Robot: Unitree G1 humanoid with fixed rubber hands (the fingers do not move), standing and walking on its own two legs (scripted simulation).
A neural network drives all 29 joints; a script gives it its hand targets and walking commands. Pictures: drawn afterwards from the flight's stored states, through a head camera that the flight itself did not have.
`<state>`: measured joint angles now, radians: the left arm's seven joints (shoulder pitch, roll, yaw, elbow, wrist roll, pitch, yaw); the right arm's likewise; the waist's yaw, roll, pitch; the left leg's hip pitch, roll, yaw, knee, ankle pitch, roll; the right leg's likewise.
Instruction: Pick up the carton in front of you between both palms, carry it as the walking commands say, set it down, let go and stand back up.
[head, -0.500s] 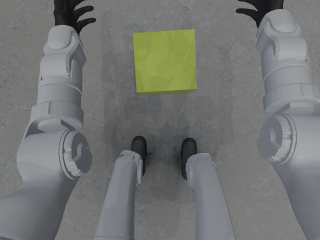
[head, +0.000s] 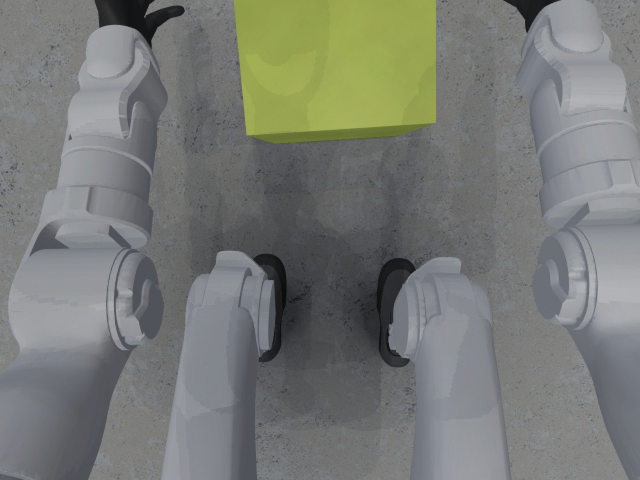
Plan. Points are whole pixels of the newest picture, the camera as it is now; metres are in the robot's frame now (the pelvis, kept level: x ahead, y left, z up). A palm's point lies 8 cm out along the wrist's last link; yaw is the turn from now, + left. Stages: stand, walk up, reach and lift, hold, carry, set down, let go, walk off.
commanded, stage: reach and lift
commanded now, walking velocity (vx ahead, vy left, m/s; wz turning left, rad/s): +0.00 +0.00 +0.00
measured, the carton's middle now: (334, 60) +0.55 +0.00 -0.33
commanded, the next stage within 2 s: none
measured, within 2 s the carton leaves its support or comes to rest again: leaves its support in 1.20 s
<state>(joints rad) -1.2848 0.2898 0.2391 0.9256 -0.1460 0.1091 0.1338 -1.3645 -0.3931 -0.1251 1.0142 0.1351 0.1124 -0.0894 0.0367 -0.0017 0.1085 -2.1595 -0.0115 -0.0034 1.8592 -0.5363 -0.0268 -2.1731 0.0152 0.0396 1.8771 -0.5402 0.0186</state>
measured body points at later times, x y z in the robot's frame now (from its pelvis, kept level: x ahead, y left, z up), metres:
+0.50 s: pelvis -0.01 +0.00 -0.09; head +0.37 -0.01 +0.13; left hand +0.55 +0.19 -0.28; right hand +0.57 -0.18 -0.28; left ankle +0.10 +0.12 -0.42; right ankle +0.09 -0.12 -0.42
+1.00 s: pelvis -0.02 +0.00 -0.09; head +0.36 -0.01 +0.14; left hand +0.55 +0.16 -0.27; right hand +0.57 -0.15 -0.27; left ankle +0.10 +0.12 -0.42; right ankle +0.09 -0.12 -0.42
